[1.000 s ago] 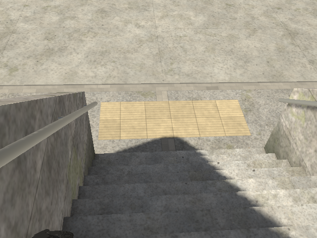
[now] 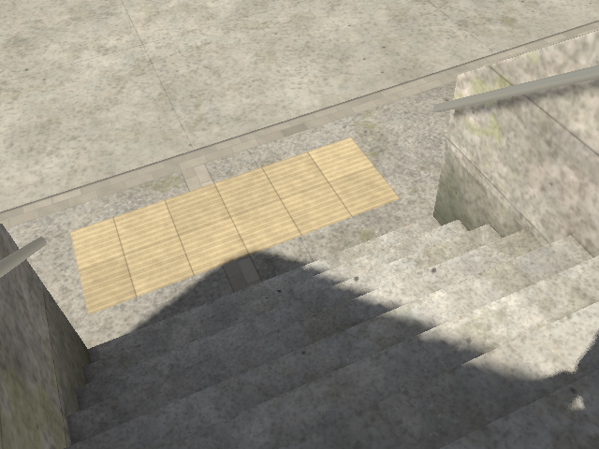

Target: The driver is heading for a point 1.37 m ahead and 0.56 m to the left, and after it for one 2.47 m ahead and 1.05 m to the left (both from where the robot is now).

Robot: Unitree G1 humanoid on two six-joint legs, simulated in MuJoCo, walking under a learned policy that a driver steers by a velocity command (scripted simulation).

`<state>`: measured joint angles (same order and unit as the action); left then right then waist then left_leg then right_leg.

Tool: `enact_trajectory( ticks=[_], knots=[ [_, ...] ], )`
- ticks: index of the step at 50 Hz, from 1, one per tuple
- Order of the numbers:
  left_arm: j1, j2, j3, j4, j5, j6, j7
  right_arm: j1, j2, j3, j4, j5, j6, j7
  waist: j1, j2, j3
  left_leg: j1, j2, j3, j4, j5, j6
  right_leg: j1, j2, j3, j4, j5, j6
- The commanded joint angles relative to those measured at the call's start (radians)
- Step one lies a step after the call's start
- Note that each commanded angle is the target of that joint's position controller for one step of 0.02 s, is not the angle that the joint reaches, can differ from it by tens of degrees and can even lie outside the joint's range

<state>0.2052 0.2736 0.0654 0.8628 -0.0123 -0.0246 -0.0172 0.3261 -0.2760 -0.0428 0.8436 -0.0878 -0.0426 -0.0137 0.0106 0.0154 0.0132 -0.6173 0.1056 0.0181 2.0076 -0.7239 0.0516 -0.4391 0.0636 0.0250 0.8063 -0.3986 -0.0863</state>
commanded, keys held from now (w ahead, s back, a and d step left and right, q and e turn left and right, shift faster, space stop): w+q+shift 1.00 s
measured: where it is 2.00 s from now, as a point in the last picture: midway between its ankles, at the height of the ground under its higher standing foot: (218, 390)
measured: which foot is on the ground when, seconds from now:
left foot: up 0.00-0.32, down 0.34-0.74, up 0.76-1.00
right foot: down 0.00-0.30, up 0.32-0.72, down 0.74-1.00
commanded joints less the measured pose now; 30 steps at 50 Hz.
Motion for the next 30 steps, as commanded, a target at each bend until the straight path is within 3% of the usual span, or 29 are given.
enact_trajectory(
  ticks=[1,2,3,4,5,6,7,8,9,11,12,13,14,15,16,17,18,19,20,21,22,23,24,25,26,27,28,29,30],
  knots=[
    [0.225,0.166,0.023,0.047,0.017,-0.012,0.022,-0.076,0.011,0.023,-0.117,-0.004,-0.018,-0.005,0.009,-0.139,-0.125,-0.610,0.026,-0.136,-0.316,0.234,-0.048,0.401,-0.378,0.656,-0.215,-0.019,-0.276],
    [0.127,0.082,-0.024,-0.028,0.035,-0.029,0.022,-0.131,-0.036,0.017,-0.144,0.020,-0.008,-0.009,-0.038,-0.063,-0.065,-0.393,-0.010,-0.116,-0.606,0.415,-0.088,0.074,-0.347,0.634,-0.270,-0.072,-0.270],
    [0.042,0.063,-0.036,-0.039,0.046,-0.040,0.020,-0.171,-0.046,0.014,-0.130,0.027,0.002,-0.023,-0.064,-0.082,0.014,-0.246,-0.028,-0.073,-0.662,0.491,-0.092,-0.136,-0.311,0.576,-0.234,0.039,-0.250],
    [0.085,0.109,-0.019,-0.020,0.050,-0.044,0.017,-0.024,-0.038,0.007,-0.040,0.024,0.013,-0.031,-0.093,-0.117,-0.044,-0.106,-0.059,-0.055,-0.588,0.675,-0.082,-0.173,-0.287,0.483,-0.144,0.255,-0.209],
    [0.098,0.077,-0.020,0.004,0.020,-0.056,0.023,-0.025,-0.052,-0.005,-0.041,0.040,0.003,-0.022,-0.095,-0.107,-0.064,-0.149,-0.065,-0.116,-0.738,0.947,-0.055,-0.097,-0.211,0.372,-0.030,0.155,-0.130],
    [0.097,0.061,-0.027,-0.002,0.015,-0.064,0.024,-0.047,-0.052,-0.008,-0.046,0.062,-0.004,-0.005,-0.100,-0.081,-0.019,-0.111,-0.078,-0.102,-0.893,1.123,-0.043,-0.163,-0.187,0.315,0.000,0.067,-0.098],
    [0.066,0.046,-0.033,-0.005,0.002,-0.070,0.022,-0.086,-0.033,0.003,-0.055,0.059,-0.015,0.003,-0.089,-0.096,-0.021,-0.010,-0.094,-0.106,-0.982,1.235,-0.031,-0.190,-0.187,0.272,0.044,0.008,-0.080],
    [0.076,0.059,-0.030,-0.008,-0.010,-0.071,0.018,-0.116,-0.034,-0.001,-0.054,0.054,-0.017,0.009,-0.058,-0.110,-0.012,0.094,-0.124,-0.092,-1.053,1.280,-0.017,-0.212,-0.171,0.214,0.050,0.055,-0.064],
    [0.082,0.053,-0.034,-0.012,-0.007,-0.066,0.024,-0.156,-0.023,0.001,-0.061,0.061,-0.015,0.010,-0.030,-0.137,-0.003,0.163,-0.160,-0.085,-1.106,1.281,-0.015,-0.225,-0.160,0.169,0.081,0.082,-0.062],
    [0.129,0.046,-0.037,0.001,0.019,-0.056,0.029,-0.149,-0.035,-0.008,-0.062,0.066,-0.007,0.011,0.003,-0.128,0.050,0.250,-0.195,0.020,-1.163,1.184,0.005,-0.216,-0.154,0.093,0.172,0.160,-0.066],
    [0.177,0.054,-0.037,0.014,0.038,-0.046,0.036,-0.153,-0.007,0.000,-0.056,0.059,0.005,0.018,0.025,-0.115,0.090,0.222,-0.197,0.078,-1.200,1.114,0.015,-0.153,-0.166,0.084,0.225,0.194,-0.067],
    [0.154,0.078,-0.031,0.011,0.062,-0.032,0.049,-0.126,-0.006,-0.008,-0.056,0.080,0.028,0.019,0.005,-0.159,0.082,0.233,-0.185,0.095,-1.221,1.005,0.033,-0.094,-0.197,0.079,0.243,0.251,-0.091],
    [0.199,0.073,-0.032,0.032,0.071,-0.024,0.054,-0.063,-0.028,-0.015,-0.032,0.076,0.035,0.016,0.002,-0.139,0.100,0.268,-0.181,0.120,-1.273,0.863,0.080,-0.031,-0.209,0.055,0.397,0.545,-0.093],
    [0.152,0.102,-0.021,0.032,0.078,-0.022,0.069,0.184,-0.071,-0.035,0.030,0.089,0.033,0.016,-0.119,-0.157,-0.006,0.434,-0.151,0.102,-1.363,0.779,0.123,0.031,-0.248,0.050,0.634,0.887,-0.105],
    [0.121,0.046,-0.016,0.043,0.082,-0.010,0.092,0.332,-0.118,-0.054,0.083,0.082,0.033,0.028,-0.180,-0.075,0.018,0.522,-0.056,-0.066,-1.568,0.668,0.211,-0.043,-0.209,0.037,1.006,0.880,-0.081],
    [-0.086,-0.010,-0.020,0.015,0.086,-0.002,0.100,0.422,-0.075,-0.052,0.101,0.110,0.040,0.047,-0.343,0.111,0.070,0.657,0.016,-0.145,-1.710,0.965,0.284,-0.311,-0.035,-0.111,1.591,0.158,-0.065],
    [-0.148,-0.134,-0.061,-0.105,0.072,-0.009,0.098,0.342,-0.115,-0.023,0.098,0.105,0.043,0.054,-0.171,0.264,0.142,0.682,0.010,-0.158,-1.268,1.619,0.183,-0.707,0.056,-0.160,1.742,-0.370,-0.064],
    [-0.009,-0.095,-0.071,-0.167,0.077,-0.027,0.080,0.351,-0.094,-0.004,0.105,0.113,0.033,0.052,-0.045,0.196,0.038,0.836,0.018,-0.362,-1.237,1.739,0.211,-0.845,0.000,-0.067,1.424,-0.322,-0.045],
    [0.027,-0.068,-0.073,-0.148,0.081,-0.034,0.065,0.388,-0.105,-0.019,0.127,0.094,0.034,0.044,-0.063,0.102,-0.042,0.794,0.085,-0.531,-1.310,1.204,0.312,-0.858,-0.034,0.034,1.267,-0.356,-0.037],
    [-0.006,-0.046,-0.071,-0.129,0.094,-0.037,0.061,0.357,-0.120,-0.019,0.125,0.084,0.023,0.033,-0.054,0.079,0.016,0.653,0.115,-0.645,-1.384,0.793,0.357,-0.900,-0.081,0.079,1.157,-0.373,-0.007],
    [-0.108,-0.043,-0.063,-0.137,0.113,-0.036,0.060,0.248,-0.097,-0.010,0.096,0.077,-0.002,0.023,-0.023,0.040,0.056,0.567,0.104,-0.694,-1.361,0.683,0.351,-0.940,-0.113,0.128,1.042,-0.209,0.038],
    [-0.136,-0.013,-0.057,-0.149,0.107,-0.028,0.058,0.205,-0.097,-0.004,0.067,0.081,-0.023,0.010,0.012,0.006,0.068,0.445,0.059,-0.672,-1.355,0.663,0.312,-0.884,-0.134,0.089,0.815,0.044,0.080],
    [-0.213,-0.006,-0.065,-0.187,0.084,-0.018,0.048,0.127,-0.024,0.024,0.021,0.078,-0.035,-0.010,0.026,-0.061,0.085,0.110,-0.021,-0.592,-1.459,0.633,0.277,-0.570,-0.093,0.031,0.443,0.336,0.141],
    [-0.176,-0.059,-0.078,-0.150,0.095,-0.012,0.038,0.114,-0.029,0.024,0.019,0.083,-0.033,-0.006,0.014,-0.002,0.038,-0.039,-0.041,-0.582,-1.466,0.764,0.266,-0.274,-0.080,-0.003,0.413,0.458,0.134],
    [-0.046,-0.035,-0.058,-0.061,0.085,-0.006,0.033,0.130,-0.107,-0.001,0.015,0.085,-0.026,-0.005,0.047,0.052,-0.049,-0.026,-0.024,-0.563,-1.414,0.862,0.251,-0.119,-0.083,-0.008,0.483,0.584,0.105],
    [-0.074,0.033,-0.031,-0.062,0.071,-0.020,0.028,0.200,-0.086,-0.004,0.042,0.097,-0.029,-0.017,0.012,0.041,-0.042,0.162,-0.085,-0.562,-1.254,0.703,0.244,-0.288,-0.096,0.062,0.345,0.792,0.094],
    [-0.153,0.029,-0.030,-0.075,0.069,-0.032,0.028,0.214,-0.061,0.003,0.024,0.109,-0.025,-0.025,-0.029,0.033,-0.036,0.309,-0.105,-0.567,-1.166,0.710,0.243,-0.401,-0.080,0.063,0.279,0.786,0.079],
    [-0.208,0.002,-0.046,-0.121,0.072,-0.037,0.019,0.199,-0.018,0.013,0.013,0.108,-0.023,-0.028,-0.048,-0.033,-0.018,0.226,-0.175,-0.502,-1.140,0.510,0.218,-0.280,-0.065,0.056,0.028,0.945,0.077],
    [-0.232,-0.043,-0.051,-0.138,0.065,-0.039,0.008,0.159,-0.010,0.018,-0.004,0.106,-0.019,-0.022,-0.067,0.023,-0.011,0.161,-0.194,-0.490,-1.158,0.444,0.208,-0.139,-0.033,0.022,-0.055,0.959,0.073]
  ],
)
Velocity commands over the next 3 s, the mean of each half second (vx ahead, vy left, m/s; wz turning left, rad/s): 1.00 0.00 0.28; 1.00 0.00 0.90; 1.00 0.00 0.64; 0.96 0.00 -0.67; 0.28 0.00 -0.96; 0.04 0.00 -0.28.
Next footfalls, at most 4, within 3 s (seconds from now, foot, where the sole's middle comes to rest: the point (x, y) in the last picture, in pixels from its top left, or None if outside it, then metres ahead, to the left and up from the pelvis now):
0.34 left None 0.30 0.09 -0.95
0.74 right None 0.61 -0.06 -1.15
1.10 left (269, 437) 0.76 0.22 -1.36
1.46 right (272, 384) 1.05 0.24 -1.56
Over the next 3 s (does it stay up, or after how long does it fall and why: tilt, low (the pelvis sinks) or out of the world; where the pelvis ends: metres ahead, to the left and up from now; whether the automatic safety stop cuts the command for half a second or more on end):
stays up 1.45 0.76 -1.41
